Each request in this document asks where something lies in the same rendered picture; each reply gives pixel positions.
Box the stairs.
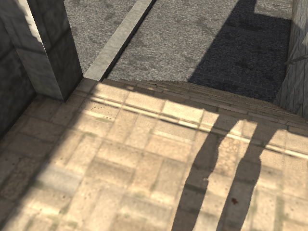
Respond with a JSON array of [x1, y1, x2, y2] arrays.
[[102, 78, 308, 136]]

